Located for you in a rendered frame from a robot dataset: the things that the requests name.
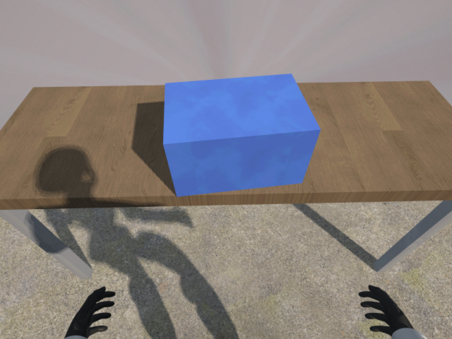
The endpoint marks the table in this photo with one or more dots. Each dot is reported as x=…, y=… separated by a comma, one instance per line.
x=102, y=147

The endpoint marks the right robot hand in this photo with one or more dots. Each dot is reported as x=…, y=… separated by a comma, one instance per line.
x=393, y=315

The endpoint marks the left robot hand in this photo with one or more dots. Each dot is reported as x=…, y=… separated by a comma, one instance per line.
x=85, y=316

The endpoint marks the carton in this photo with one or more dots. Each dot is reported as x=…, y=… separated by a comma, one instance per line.
x=237, y=133

